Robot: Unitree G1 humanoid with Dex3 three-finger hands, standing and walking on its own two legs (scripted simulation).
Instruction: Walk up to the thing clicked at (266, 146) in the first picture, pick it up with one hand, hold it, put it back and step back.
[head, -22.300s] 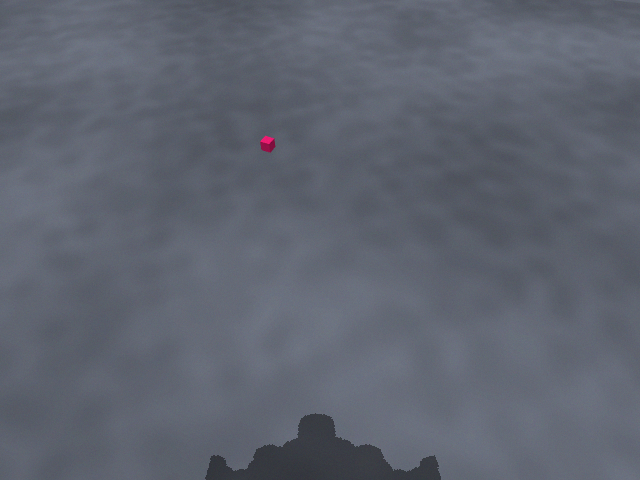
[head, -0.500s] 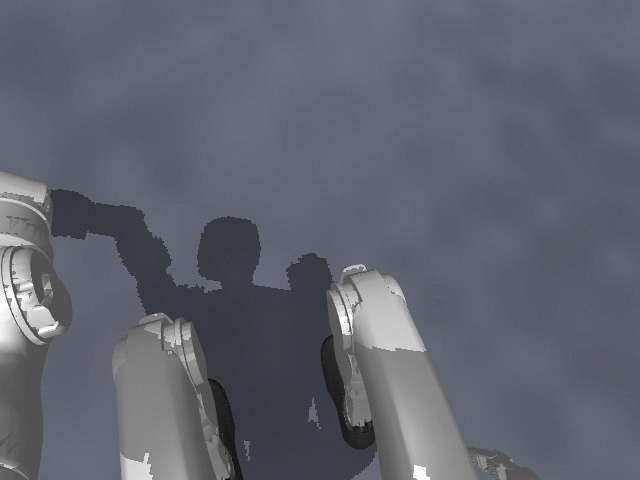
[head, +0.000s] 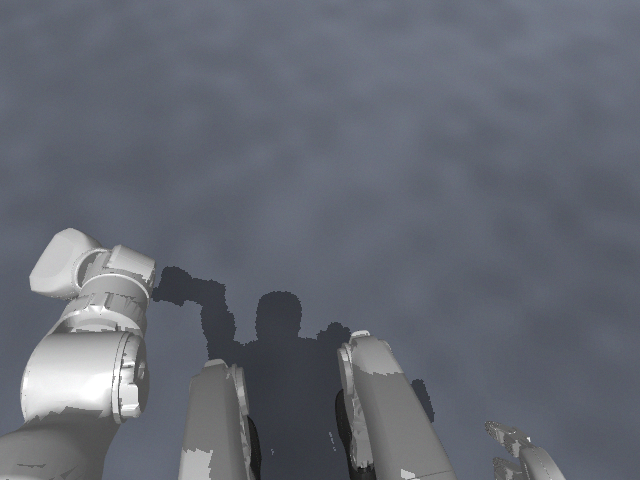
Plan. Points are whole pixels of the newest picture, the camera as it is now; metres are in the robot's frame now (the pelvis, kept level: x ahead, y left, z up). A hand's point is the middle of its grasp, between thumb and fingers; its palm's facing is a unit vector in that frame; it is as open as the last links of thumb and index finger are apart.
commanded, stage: lift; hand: left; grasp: from above
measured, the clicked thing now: (107, 281) +0.42 +0.26 -0.13
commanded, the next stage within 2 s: hold in 0.72 s
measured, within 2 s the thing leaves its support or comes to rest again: neither
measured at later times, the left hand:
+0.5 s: hand (51, 245) +0.39 +0.22 +0.07, palm faces -0.18 -0.41 -0.89, open 8.3 cm
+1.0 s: hand (3, 213) +0.39 +0.22 +0.14, palm faces -0.16 -0.40 -0.90, open 8.2 cm
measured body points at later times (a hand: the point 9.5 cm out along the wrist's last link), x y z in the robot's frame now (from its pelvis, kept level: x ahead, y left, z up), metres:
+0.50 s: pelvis +0.03 -0.01 +0.14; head +0.12 -0.02 +0.58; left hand +0.40 +0.24 +0.12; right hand +0.11 -0.28 +0.00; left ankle +0.06 +0.14 -0.51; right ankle +0.08 -0.11 -0.51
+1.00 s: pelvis +0.05 +0.00 +0.19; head +0.11 -0.01 +0.64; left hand +0.40 +0.24 +0.19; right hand +0.14 -0.27 +0.06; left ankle +0.06 +0.14 -0.51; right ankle +0.08 -0.11 -0.51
